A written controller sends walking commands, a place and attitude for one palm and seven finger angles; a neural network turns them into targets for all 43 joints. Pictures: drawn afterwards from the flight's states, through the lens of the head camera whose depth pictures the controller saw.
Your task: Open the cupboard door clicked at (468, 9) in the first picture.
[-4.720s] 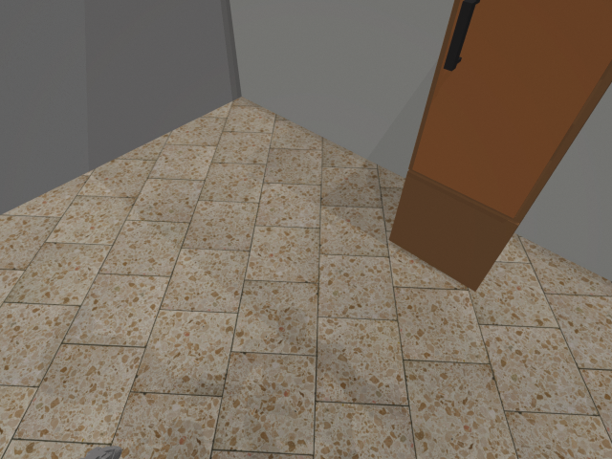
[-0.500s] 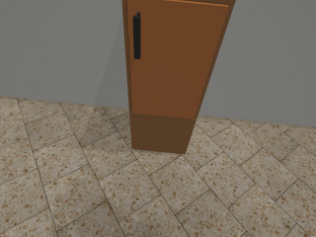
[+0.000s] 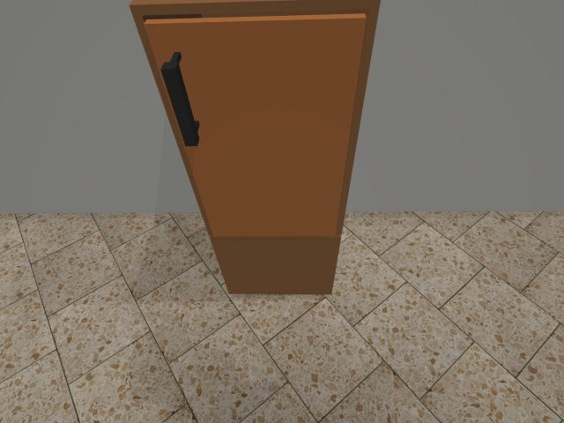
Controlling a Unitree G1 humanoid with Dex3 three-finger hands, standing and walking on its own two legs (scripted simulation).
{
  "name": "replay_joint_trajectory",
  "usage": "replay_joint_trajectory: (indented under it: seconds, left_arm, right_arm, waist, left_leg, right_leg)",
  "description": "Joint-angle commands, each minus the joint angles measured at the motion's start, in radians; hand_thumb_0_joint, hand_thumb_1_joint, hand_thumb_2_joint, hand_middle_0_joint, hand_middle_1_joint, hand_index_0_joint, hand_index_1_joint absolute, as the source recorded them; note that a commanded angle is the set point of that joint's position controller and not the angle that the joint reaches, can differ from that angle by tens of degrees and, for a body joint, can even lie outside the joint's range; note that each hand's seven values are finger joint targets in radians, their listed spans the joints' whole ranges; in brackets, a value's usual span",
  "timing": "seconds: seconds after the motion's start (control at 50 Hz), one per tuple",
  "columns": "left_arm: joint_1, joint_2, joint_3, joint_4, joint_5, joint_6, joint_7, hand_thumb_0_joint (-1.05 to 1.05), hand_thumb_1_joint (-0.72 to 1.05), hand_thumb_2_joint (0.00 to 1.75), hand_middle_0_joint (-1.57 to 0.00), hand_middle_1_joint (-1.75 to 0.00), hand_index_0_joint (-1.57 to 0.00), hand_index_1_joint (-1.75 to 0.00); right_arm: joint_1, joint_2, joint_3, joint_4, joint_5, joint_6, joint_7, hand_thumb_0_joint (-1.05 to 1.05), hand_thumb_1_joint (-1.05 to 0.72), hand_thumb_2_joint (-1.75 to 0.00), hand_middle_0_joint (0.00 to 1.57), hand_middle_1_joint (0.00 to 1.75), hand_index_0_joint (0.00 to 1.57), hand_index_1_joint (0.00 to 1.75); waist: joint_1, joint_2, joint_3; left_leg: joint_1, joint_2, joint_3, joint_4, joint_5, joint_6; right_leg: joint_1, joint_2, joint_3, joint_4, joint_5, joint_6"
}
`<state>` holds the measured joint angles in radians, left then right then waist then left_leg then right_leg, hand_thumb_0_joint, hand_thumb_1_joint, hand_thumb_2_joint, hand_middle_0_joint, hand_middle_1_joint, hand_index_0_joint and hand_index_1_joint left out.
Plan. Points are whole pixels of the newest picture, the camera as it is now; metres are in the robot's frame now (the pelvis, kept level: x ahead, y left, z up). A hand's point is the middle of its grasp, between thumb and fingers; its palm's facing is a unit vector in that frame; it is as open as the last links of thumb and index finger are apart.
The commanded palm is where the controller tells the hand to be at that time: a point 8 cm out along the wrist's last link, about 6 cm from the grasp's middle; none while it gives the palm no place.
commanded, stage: come to a stop and stand still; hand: left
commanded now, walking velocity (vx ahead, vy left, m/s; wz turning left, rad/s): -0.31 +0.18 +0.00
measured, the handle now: (184, 101) +0.62 +0.20 +0.13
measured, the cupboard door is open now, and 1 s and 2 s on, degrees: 0 0 0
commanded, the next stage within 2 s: look again from close up in 1.22 s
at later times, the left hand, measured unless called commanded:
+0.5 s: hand out of the picture +0.07 +0.19 -0.17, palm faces +0.03 -0.96 -0.27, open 7.3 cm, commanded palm none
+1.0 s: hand out of the picture +0.02 +0.16 -0.17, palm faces +0.02 -0.98 -0.20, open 7.3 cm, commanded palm none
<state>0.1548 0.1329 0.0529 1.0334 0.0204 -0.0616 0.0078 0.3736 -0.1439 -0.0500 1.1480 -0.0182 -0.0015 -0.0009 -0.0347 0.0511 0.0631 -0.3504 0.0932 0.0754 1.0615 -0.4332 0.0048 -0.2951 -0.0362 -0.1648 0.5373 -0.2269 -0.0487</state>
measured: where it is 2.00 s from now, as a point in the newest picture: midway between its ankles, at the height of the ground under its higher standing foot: outside the picture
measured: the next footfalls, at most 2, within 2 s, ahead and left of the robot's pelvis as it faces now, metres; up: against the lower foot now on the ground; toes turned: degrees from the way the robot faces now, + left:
left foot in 0.22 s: +0.12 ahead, +0.09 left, +0.00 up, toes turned +2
right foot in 0.50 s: +0.06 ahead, -0.13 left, +0.00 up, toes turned -3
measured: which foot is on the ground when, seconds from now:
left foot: up 0.00-0.20, down 0.22-1.00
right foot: down 0.00-0.26, up 0.28-0.48, down 0.50-1.00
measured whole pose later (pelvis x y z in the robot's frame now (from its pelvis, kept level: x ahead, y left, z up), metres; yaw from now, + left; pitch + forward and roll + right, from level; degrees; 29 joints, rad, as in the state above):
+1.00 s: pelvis -0.01 -0.02 +0.00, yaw +1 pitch -2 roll +0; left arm 0.33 0.17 0.01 0.98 0.02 0.02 0.02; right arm 0.37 -0.16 -0.02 0.99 -0.03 0.02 0.00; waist -0.03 0.00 -0.02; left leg -0.37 0.01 0.04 0.56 -0.22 0.03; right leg -0.27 0.00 -0.08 0.57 -0.27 -0.03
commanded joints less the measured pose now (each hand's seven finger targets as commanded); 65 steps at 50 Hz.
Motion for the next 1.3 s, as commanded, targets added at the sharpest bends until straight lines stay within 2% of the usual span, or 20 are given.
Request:
replay_joint_trajectory:
  seconds: [0.0,0.06,0.14,0.18,0.24,0.26,0.32,0.42,0.44,0.46,0.48,0.5,0.56,0.62,0.66,0.68,0.76,0.86,1.02,1.28]
  left_arm:
    - [0.101,0.082,0.008,-0.002,0.005,-0.003,0.02,0.0,0.9,0.9,-0.2,-0.3,-0.2,-0.3]
    - [0.078,0.105,-0.001,-0.001,0.006,0.01,0.026,0.0,0.9,0.9,-0.2,-0.3,-0.2,-0.3]
    - [0.087,0.162,0.012,0.003,-0.005,0.043,0.034,0.0,0.9,0.9,-0.2,-0.3,-0.2,-0.3]
    - [0.106,0.153,0.017,-0.009,-0.006,0.062,0.036,0.0,0.9,0.9,-0.2,-0.3,-0.2,-0.3]
    - [0.142,0.106,0.006,-0.029,-0.011,0.085,0.038,0.0,0.9,0.9,-0.2,-0.3,-0.2,-0.3]
    - [0.141,0.119,0.003,-0.031,-0.011,0.09,0.036,0.0,0.9,0.9,-0.2,-0.3,-0.2,-0.3]
    - [0.151,0.108,0.011,-0.031,-0.006,0.09,0.033,0.0,0.9,0.9,-0.2,-0.3,-0.2,-0.3]
    - [0.176,0.084,0.003,-0.046,-0.005,0.084,0.027,0.0,0.9,0.9,-0.2,-0.3,-0.2,-0.3]
    - [0.249,0.114,-0.02,-0.028,-0.006,0.067,0.052,0.0,0.9,0.9,-0.2,-0.3,-0.2,-0.3]
    - [0.243,0.142,-0.01,-0.053,0.007,0.046,0.05,0.0,0.9,0.9,-0.2,-0.3,-0.2,-0.3]
    - [0.179,0.21,0.005,-0.108,0.018,0.045,0.049,0.0,0.9,0.9,-0.2,-0.3,-0.2,-0.3]
    - [0.155,0.223,-0.005,-0.13,0.024,0.038,0.045,0.0,0.9,0.9,-0.2,-0.3,-0.2,-0.3]
    - [0.132,0.209,0.013,-0.161,0.02,0.03,0.057,0.0,0.9,0.9,-0.2,-0.3,-0.2,-0.3]
    - [0.104,0.206,0.003,-0.184,0.009,0.048,0.049,0.0,0.9,0.9,-0.2,-0.3,-0.2,-0.3]
    - [0.134,0.155,-0.006,-0.189,0.003,0.065,0.043,0.0,0.9,0.9,-0.2,-0.3,-0.2,-0.3]
    - [0.154,0.143,-0.007,-0.182,0.002,0.075,0.044,0.0,0.9,0.9,-0.2,-0.3,-0.2,-0.3]
    - [0.225,0.139,-0.012,-0.139,0.006,0.065,0.028,0.0,0.9,0.9,-0.2,-0.3,-0.2,-0.3]
    - [0.171,0.174,-0.003,-0.145,0.002,0.057,0.028,0.0,0.9,0.9,-0.2,-0.3,-0.2,-0.3]
    - [0.223,0.129,-0.012,-0.092,0.0,0.06,0.024,0.0,0.9,0.9,-0.2,-0.3,-0.2,-0.3]
    - [0.244,0.105,-0.023,-0.033,-0.002,0.048,0.025,0.0,0.9,0.9,-0.2,-0.3,-0.2,-0.3]
  right_arm:
    - [0.028,-0.005,0.002,-0.062,-0.008,-0.013,-0.009,0.0,-0.9,-0.9,0.2,0.3,0.2,0.3]
    - [0.016,0.017,0.023,-0.059,0.006,-0.003,-0.017,0.0,-0.9,-0.9,0.2,0.3,0.2,0.3]
    - [-0.044,-0.046,0.01,-0.088,0.008,0.015,-0.022,0.0,-0.9,-0.9,0.2,0.3,0.2,0.3]
    - [-0.053,-0.099,-0.005,-0.105,0.004,0.015,-0.023,0.0,-0.9,-0.9,0.2,0.3,0.2,0.3]
    - [-0.104,-0.186,-0.017,-0.143,-0.001,0.016,-0.034,0.0,-0.9,-0.9,0.2,0.3,0.2,0.3]
    - [-0.127,-0.188,-0.017,-0.153,0.001,0.012,-0.04,0.0,-0.9,-0.9,0.2,0.3,0.2,0.3]
    - [-0.191,-0.197,-0.028,-0.186,-0.007,0.018,-0.043,0.0,-0.9,-0.9,0.2,0.3,0.2,0.3]
    - [-0.219,-0.202,-0.041,-0.201,-0.006,0.021,-0.03,0.0,-0.9,-0.9,0.2,0.3,0.2,0.3]
    - [-0.236,-0.242,-0.054,-0.231,0.018,0.001,-0.035,0.0,-0.9,-0.9,0.2,0.3,0.2,0.3]
    - [-0.24,-0.2,-0.038,-0.277,0.016,0.0,-0.024,0.0,-0.9,-0.9,0.2,0.3,0.2,0.3]
    - [-0.171,-0.096,-0.023,-0.302,0.01,0.006,-0.01,0.0,-0.9,-0.9,0.2,0.3,0.2,0.3]
    - [-0.178,-0.085,-0.019,-0.315,0.001,0.012,-0.005,0.0,-0.9,-0.9,0.2,0.3,0.2,0.3]
    - [-0.188,-0.082,-0.023,-0.331,0.003,0.019,-0.006,0.0,-0.9,-0.9,0.2,0.3,0.2,0.3]
    - [-0.11,-0.071,-0.011,-0.302,0.005,0.012,-0.006,0.0,-0.9,-0.9,0.2,0.3,0.2,0.3]
    - [-0.084,-0.135,-0.009,-0.292,-0.006,-0.001,-0.007,0.0,-0.9,-0.9,0.2,0.3,0.2,0.3]
    - [-0.104,-0.152,-0.012,-0.291,-0.01,0.002,-0.008,0.0,-0.9,-0.9,0.2,0.3,0.2,0.3]
    - [-0.139,-0.149,-0.003,-0.291,-0.011,0.0,-0.014,0.0,-0.9,-0.9,0.2,0.3,0.2,0.3]
    - [-0.02,-0.091,0.008,-0.242,-0.013,0.009,-0.011,0.0,-0.9,-0.9,0.2,0.3,0.2,0.3]
    - [0.01,-0.109,0.017,-0.187,-0.013,-0.001,-0.017,0.0,-0.9,-0.9,0.2,0.3,0.2,0.3]
    - [0.048,-0.071,0.025,-0.124,-0.007,-0.005,-0.019,0.0,-0.9,-0.9,0.2,0.3,0.2,0.3]
  waist:
    - [0.008,-0.147,-0.031]
    - [0.012,-0.127,-0.067]
    - [0.02,-0.169,-0.063]
    - [0.021,-0.073,-0.048]
    - [0.034,0.204,-0.068]
    - [0.034,0.229,-0.084]
    - [0.036,0.114,-0.154]
    - [0.035,0.096,-0.179]
    - [0.071,-0.022,-0.231]
    - [0.082,-0.068,-0.159]
    - [0.029,-0.367,-0.139]
    - [0.033,-0.274,-0.144]
    - [0.021,-0.232,-0.122]
    - [-0.007,-0.183,-0.062]
    - [0.018,0.014,0.005]
    - [0.032,0.119,0.04]
    - [0.071,0.03,0.023]
    - [0.008,-0.133,-0.008]
    - [0.034,-0.003,0.029]
    - [0.019,-0.039,0.033]
  left_leg:
    - [-0.107,0.04,-0.026,-0.069,0.08,-0.026]
    - [-0.002,0.002,-0.003,-0.302,0.1,-0.043]
    - [0.084,-0.021,0.009,-0.503,0.245,-0.045]
    - [0.199,0.037,-0.035,-0.574,0.569,-0.017]
    - [0.155,0.238,-0.225,-0.713,0.865,0.137]
    - [0.163,0.257,-0.245,-0.747,0.868,0.178]
    - [0.265,0.254,-0.201,-0.67,0.887,0.213]
    - [0.211,0.205,-0.156,-0.669,0.667,0.166]
    - [0.274,0.179,-0.132,-0.417,0.796,0.091]
    - [0.166,0.086,-0.068,-0.372,0.602,0.045]
    - [-0.055,-0.049,0.012,-0.315,0.105,-0.005]
    - [-0.052,-0.077,-0.016,-0.265,-0.014,-0.017]
    - [-0.128,-0.076,-0.041,-0.194,-0.004,0.011]
    - [0.096,-0.091,-0.01,-0.472,0.175,0.012]
    - [0.089,0.057,-0.189,-0.607,0.259,0.078]
    - [-0.017,0.094,-0.27,-0.708,0.088,0.107]
    - [-0.154,0.041,-0.23,-0.755,-0.151,0.082]
    - [0.02,-0.055,-0.084,-0.555,0.04,0.03]
    - [-0.088,0.004,-0.193,-0.717,-0.106,0.049]
    - [-0.022,-0.02,-0.161,-0.664,-0.012,0.037]
  right_leg:
    - [0.07,-0.255,0.182,-0.31,0.296,-0.108]
    - [0.088,-0.231,0.137,-0.241,0.533,-0.116]
    - [0.105,-0.214,0.131,-0.137,0.536,-0.083]
    - [-0.002,-0.172,0.12,-0.055,0.373,-0.026]
    - [-0.003,-0.015,0.045,0.173,-0.18,0.062]
    - [-0.032,-0.01,0.096,0.309,-0.344,0.064]
    - [-0.131,-0.004,0.16,0.464,-0.35,0.064]
    - [-0.01,-0.007,0.119,0.192,-0.244,0.066]
    - [-0.048,-0.037,0.216,-0.066,-0.083,0.052]
    - [0.033,-0.069,0.203,-0.206,0.183,0.055]
    - [0.084,-0.22,0.384,-0.177,0.345,-0.004]
    - [0.082,-0.266,0.373,-0.114,0.402,-0.089]
    - [0.126,-0.222,0.335,-0.028,0.507,-0.128]
    - [-0.064,-0.157,0.267,-0.024,0.206,-0.062]
    - [-0.136,-0.032,0.176,0.004,-0.126,0.012]
    - [-0.09,0.008,0.131,0.033,-0.236,0.024]
    - [0.065,-0.002,0.161,-0.036,-0.176,0.008]
    - [-0.125,-0.113,0.297,-0.235,-0.412,-0.04]
    - [-0.054,-0.033,0.206,-0.138,-0.327,-0.003]
    - [-0.103,-0.057,0.239,-0.185,-0.34,-0.009]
